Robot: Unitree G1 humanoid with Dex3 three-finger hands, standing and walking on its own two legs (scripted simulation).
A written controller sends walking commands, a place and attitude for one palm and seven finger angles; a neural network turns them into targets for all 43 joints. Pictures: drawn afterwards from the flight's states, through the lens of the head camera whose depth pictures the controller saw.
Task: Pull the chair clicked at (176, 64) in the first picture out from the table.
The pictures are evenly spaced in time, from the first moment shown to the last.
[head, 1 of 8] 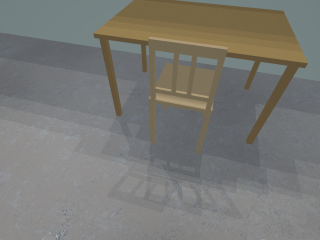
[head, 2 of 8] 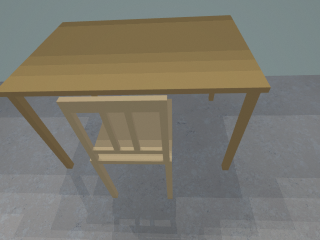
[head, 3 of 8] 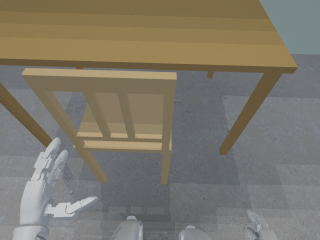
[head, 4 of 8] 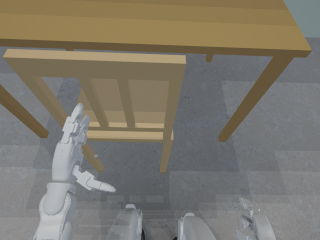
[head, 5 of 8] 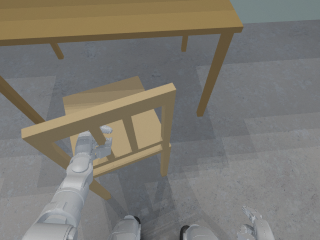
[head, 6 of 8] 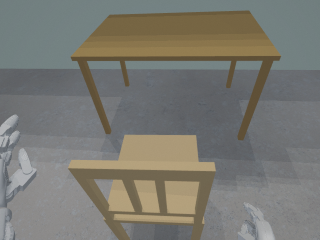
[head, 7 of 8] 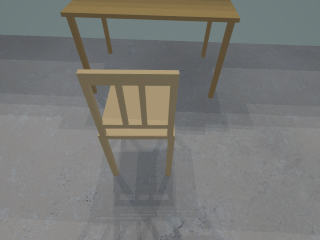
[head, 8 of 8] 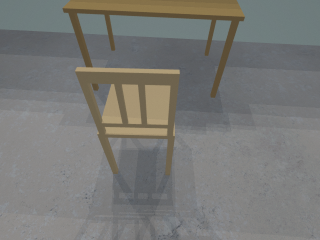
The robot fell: no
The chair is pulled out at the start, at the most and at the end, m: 0.00 0.61 0.61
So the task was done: yes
